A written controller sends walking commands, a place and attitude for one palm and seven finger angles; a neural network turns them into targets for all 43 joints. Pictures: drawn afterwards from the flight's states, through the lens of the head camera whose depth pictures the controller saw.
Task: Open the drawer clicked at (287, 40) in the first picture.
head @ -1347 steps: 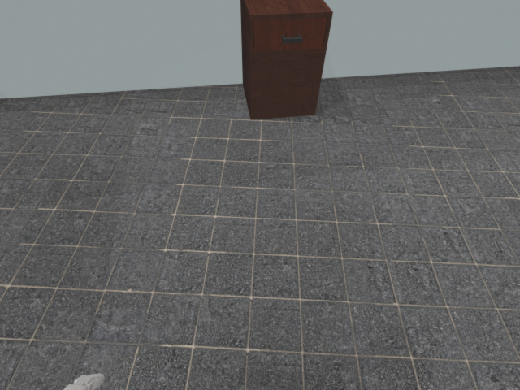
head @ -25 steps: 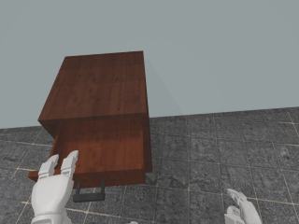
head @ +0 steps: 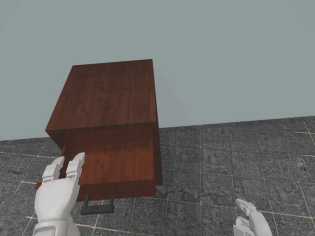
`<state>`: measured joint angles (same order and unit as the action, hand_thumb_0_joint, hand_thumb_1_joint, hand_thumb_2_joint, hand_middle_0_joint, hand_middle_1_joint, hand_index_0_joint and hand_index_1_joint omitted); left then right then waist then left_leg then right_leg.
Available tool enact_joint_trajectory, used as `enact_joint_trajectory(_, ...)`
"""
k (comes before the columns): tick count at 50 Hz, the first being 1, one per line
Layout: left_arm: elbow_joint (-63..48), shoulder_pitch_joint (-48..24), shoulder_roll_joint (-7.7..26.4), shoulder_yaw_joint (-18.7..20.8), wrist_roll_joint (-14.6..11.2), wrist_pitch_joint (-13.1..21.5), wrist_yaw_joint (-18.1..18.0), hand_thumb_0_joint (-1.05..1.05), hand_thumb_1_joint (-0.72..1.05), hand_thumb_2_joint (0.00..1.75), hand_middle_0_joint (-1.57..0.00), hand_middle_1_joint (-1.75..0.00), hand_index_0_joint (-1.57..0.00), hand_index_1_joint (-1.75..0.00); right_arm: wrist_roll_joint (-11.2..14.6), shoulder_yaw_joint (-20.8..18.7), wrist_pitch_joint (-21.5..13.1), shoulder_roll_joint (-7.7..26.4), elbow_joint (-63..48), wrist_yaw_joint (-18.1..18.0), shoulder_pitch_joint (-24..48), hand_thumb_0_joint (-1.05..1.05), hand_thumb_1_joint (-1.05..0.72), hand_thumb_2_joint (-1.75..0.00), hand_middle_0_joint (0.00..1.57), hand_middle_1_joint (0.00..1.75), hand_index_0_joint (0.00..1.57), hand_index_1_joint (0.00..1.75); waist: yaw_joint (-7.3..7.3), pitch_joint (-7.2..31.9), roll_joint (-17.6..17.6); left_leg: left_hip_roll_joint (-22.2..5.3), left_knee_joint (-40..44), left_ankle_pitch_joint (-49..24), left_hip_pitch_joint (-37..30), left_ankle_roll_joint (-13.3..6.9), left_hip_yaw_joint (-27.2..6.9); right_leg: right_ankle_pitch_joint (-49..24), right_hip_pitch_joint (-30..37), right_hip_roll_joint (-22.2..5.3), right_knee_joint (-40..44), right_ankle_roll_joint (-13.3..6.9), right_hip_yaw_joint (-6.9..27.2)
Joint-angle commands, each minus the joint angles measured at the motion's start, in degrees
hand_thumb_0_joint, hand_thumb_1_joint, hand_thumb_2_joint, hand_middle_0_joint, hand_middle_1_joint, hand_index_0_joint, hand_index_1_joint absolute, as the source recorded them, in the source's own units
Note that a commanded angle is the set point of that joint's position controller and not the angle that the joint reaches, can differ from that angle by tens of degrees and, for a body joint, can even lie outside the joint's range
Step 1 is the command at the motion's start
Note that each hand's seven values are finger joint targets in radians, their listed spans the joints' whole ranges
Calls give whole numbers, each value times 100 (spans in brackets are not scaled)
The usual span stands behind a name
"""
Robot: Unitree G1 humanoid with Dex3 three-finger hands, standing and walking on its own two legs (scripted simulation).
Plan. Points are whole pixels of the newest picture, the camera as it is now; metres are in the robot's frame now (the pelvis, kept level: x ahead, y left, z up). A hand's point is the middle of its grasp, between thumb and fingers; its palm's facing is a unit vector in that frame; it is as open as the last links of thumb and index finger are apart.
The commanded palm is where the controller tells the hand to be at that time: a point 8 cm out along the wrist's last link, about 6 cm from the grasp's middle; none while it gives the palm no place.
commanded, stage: draw the hand back to the body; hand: left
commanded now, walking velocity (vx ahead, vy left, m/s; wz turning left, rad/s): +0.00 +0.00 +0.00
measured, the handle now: (98, 202) +0.26 +0.25 -0.20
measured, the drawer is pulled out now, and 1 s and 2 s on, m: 0.22 0.22 0.22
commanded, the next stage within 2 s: step back with the hand held close in 1.44 s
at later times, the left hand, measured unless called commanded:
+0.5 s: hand (51, 193) +0.19 +0.25 +0.07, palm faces +0.13 -0.44 -0.89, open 16.1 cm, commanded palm +0.16 +0.26 +0.13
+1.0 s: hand (36, 170) +0.20 +0.23 +0.17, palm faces +0.37 -0.83 -0.42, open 11.9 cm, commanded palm +0.15 +0.28 +0.20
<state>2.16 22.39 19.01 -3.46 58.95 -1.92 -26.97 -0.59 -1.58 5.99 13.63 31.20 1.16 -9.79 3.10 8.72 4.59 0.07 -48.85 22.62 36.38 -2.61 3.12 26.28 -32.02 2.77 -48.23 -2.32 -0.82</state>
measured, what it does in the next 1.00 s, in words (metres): stands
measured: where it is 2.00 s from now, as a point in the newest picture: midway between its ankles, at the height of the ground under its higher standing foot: outside the picture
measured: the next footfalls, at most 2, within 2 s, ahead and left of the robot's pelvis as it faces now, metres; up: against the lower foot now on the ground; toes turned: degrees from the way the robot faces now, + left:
none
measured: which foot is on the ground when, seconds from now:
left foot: down 0.00-1.00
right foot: down 0.00-1.00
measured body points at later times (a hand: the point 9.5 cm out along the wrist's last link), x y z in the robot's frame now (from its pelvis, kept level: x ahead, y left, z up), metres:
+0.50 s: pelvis +0.01 +0.00 +0.02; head +0.02 -0.03 +0.47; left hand +0.18 +0.27 +0.12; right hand +0.22 -0.21 -0.06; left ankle +0.02 +0.09 -0.70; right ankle -0.03 -0.10 -0.70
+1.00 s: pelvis +0.03 -0.01 +0.04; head +0.02 -0.04 +0.49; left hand +0.17 +0.28 +0.20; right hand +0.23 -0.23 -0.04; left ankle +0.02 +0.09 -0.70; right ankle -0.03 -0.10 -0.70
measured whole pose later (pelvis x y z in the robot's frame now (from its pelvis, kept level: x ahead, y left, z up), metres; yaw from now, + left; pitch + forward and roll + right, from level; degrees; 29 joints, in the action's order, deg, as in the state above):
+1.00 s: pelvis +0.03 -0.01 +0.04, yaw +2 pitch -1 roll +0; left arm -25.2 34.1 18.8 13.7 -4.4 2.6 -7.1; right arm 1.1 0.3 -4.3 14.2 34.2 -4.0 -10.9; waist 2.4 0.4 4.5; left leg 1.3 -24.2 13.8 9.1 -1.9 1.2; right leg 16.4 -3.1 2.3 -20.7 -2.3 -1.7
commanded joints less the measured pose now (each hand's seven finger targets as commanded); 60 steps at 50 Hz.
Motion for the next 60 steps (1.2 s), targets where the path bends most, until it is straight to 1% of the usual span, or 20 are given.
enact_joint_trajectory(1, -1219, -219, 961, 626, -184, -229, -105, 0, -50, 30, -15, -30, -15, -30, 88, -220, -285, 579, -944, -39, 765, 0, -90, -90, 20, 30, 20, 30, 11, 715, -342, 16, 772, -1300, -1304, -47, -327, -1638, 182, -4, 950, -55, 170)
enact_joint_trajectory(6, -1538, -289, 952, 414, -353, -294, 332, 0, -50, 30, -15, -30, -15, -30, 132, -166, -356, 571, -990, -72, 856, 0, -90, -90, 20, 30, 20, 30, 4, 469, -403, 7, 1041, -1190, -1501, -82, -343, -1442, 376, -49, 1230, -14, 158)
enact_joint_trajectory(13, -2082, -317, 1515, 950, -304, -60, 590, 0, -50, 30, -15, -30, -15, -30, 83, -107, -384, 559, -1016, -85, 838, 0, -90, -90, 20, 30, 20, 30, 167, 461, -88, 10, 1251, -1388, -1895, -48, -375, -1448, 583, -46, 1429, -68, 192)
enact_joint_trajectory(18, -2185, 4, 1518, 1129, -475, -95, 725, 0, -50, 30, -15, -30, -15, -30, 123, -105, -377, 555, -1064, -80, 908, 0, -90, -90, 20, 30, 20, 30, 204, 361, -195, 13, 1354, -1555, -1971, -43, -382, -1637, 771, -33, 1566, -48, 186)
enact_joint_trajectory(19, -2280, 74, 1362, 980, -552, -102, 768, 0, -50, 30, -15, -30, -15, -30, 157, -118, -405, 539, -1102, -92, 918, 0, -90, -90, 20, 30, 20, 30, 156, 204, -104, -6, 1380, -1501, -1980, -58, -358, -1608, 743, -41, 1576, -36, 169)
enact_joint_trajectory(22, -2431, 33, 1516, 1051, -578, -79, 931, 0, -50, 30, -15, -30, -15, -30, 141, -94, -420, 572, -1066, -88, 925, 0, -90, -90, 20, 30, 20, 30, 179, 326, -204, -6, 1423, -1658, -2145, -66, -396, -1724, 824, -58, 1675, -11, 144)
enact_joint_trajectory(23, -2569, -226, -303, 749, -4840, 39, 1310, 0, -47, 32, -15, -30, -15, -30, 335, 4, -697, 324, -1380, -212, 304, 0, -90, -90, 20, 30, 20, 30, -395, -34, -453, -126, 1683, -1286, -3065, -148, -538, -1526, 1182, -79, 1894, 19, -100)
enact_joint_trajectory(24, -2536, 220, 246, 1114, -5256, 185, 1403, 0, -43, 33, -15, -30, -15, -30, 324, 30, -928, 420, -1305, -304, 385, 0, -90, -90, 20, 30, 20, 30, -193, -47, -451, -216, 1795, -1271, -3182, -103, -567, -1355, 1268, -66, 1936, 26, -39)
enact_joint_trajectory(25, -2844, 360, 608, 1468, -5645, 346, 1494, 0, -40, 34, -15, -30, -15, -30, 269, 115, -962, 526, -1318, -457, 435, 0, -90, -90, 20, 30, 20, 30, -122, -82, -644, -142, 1938, -1405, -3074, -80, -534, -1589, 1483, -133, 2074, 54, -73)
enact_joint_trajectory(26, -3252, 233, 607, 1426, -5846, 461, 1560, 0, -36, 36, -16, -30, -16, -30, 267, 156, -1063, 487, -1313, -543, 493, 0, -90, -90, 20, 30, 20, 30, -172, -139, -609, -156, 2009, -1562, -3022, -36, -507, -1761, 1618, -212, 2121, 90, -68)
enact_joint_trajectory(28, -3550, -21, 926, 1738, -5994, 610, 1610, 0, -29, 39, -16, -30, -16, -30, 212, 220, -1218, 547, -1169, -641, 397, 0, -90, -90, 20, 30, 20, 30, -127, -118, -108, -95, 2145, -1824, -3141, 15, -509, -1966, 1783, -280, 2290, 69, -57)
enact_joint_trajectory(29, -3712, 124, 798, 1689, -6076, 634, 1625, 0, -26, 40, -16, -30, -16, -30, 216, 211, -1319, 485, -1139, -651, 397, 0, -90, -90, 20, 30, 20, 30, -147, -272, -40, -125, 2189, -1920, -3099, 49, -517, -2038, 1794, -299, 2328, 77, -59)
enact_joint_trajectory(34, -3540, 671, 671, 1875, -6254, 687, 1790, 0, -8, 48, -16, -30, -16, -30, 204, 173, -1420, 440, -896, -597, 450, 0, -90, -90, 20, 30, 20, 30, -130, -629, -54, -136, 2390, -2224, -3120, 102, -465, -2367, 2024, -304, 2649, 81, -109)
enact_joint_trajectory(42, -3790, 1043, 811, 2249, -6316, 787, 1911, 0, 20, 60, -18, -30, -18, -30, 158, 34, -1369, 515, -695, -525, 582, 0, -90, -90, 20, 30, 20, 30, -45, -174, -280, -105, 2447, -2888, -3510, 61, -320, -3169, 2368, -278, 2871, 142, -99)
enact_joint_trajectory(43, -3882, 957, 850, 2265, -6320, 794, 1927, 0, 23, 62, -18, -30, -18, -30, 158, 35, -1368, 507, -706, -517, 605, 0, -90, -90, 20, 30, 20, 30, -65, -218, -74, -60, 2466, -2879, -3539, 70, -292, -3212, 2379, -278, 2970, 132, -66)
enact_joint_trajectory(46, -4004, 993, 859, 2333, -6361, 824, 1910, 0, 34, 66, -18, -30, -18, -30, 187, 2, -1359, 484, -709, -535, 635, 0, -90, -90, 20, 30, 20, 30, -68, -206, -292, -96, 2515, -2878, -3535, 61, -315, -3224, 2477, -315, 2924, 156, -68)
enact_joint_trajectory(52, -4053, 891, 1020, 2641, -6363, 929, 1909, 0, 55, 75, -19, -30, -19, -30, 161, -18, -1322, 507, -616, -548, 701, 0, -90, -90, 20, 30, 20, 30, -15, -311, -305, -47, 2550, -2777, -3606, 46, -272, -3213, 2406, -278, 3097, 164, -73)
enact_joint_trajectory(54, -4227, 788, 985, 2573, -6401, 931, 1924, 0, 62, 78, -19, -30, -19, -30, 206, 2, -1331, 463, -663, -543, 730, 0, -90, -90, 20, 30, 20, 30, -61, -384, -35, -86, 2587, -2726, -3604, 77, -285, -3125, 2437, -319, 3085, 158, -14)
enact_joint_trajectory(57, -4149, 777, 1077, 2775, -6413, 988, 1920, 0, 73, 82, -19, -30, -19, -30, 168, -14, -1308, 496, -612, -540, 763, 0, -90, -90, 20, 30, 20, 30, -5, -411, -247, -58, 2635, -2518, -3593, 55, -282, -2936, 2375, -274, 3198, 164, -45)
enact_joint_trajectory(60, -3732, 926, 828, 2603, -6439, 949, 1972, 0, 83, 87, -20, -30, -20, -30, 174, -14, -1253, 486, -563, -528, 787, 0, -90, -90, 20, 30, 20, 30, -46, -745, -370, -76, 2684, -2266, -3518, 51, -267, -2724, 2205, -269, 3301, 183, -28)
